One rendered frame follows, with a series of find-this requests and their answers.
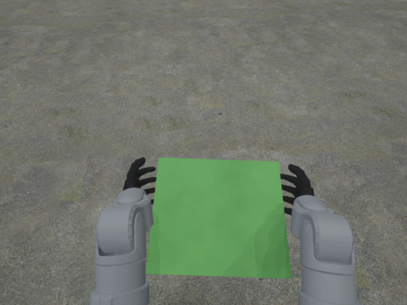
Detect right robot hand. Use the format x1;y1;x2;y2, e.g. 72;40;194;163
280;164;314;215

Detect carton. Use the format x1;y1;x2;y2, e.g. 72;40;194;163
146;158;292;279

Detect robot right forearm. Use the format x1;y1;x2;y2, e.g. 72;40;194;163
290;195;362;305

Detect robot left forearm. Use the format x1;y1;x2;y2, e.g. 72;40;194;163
90;187;154;305

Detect left robot hand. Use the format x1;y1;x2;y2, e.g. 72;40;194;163
123;158;156;204

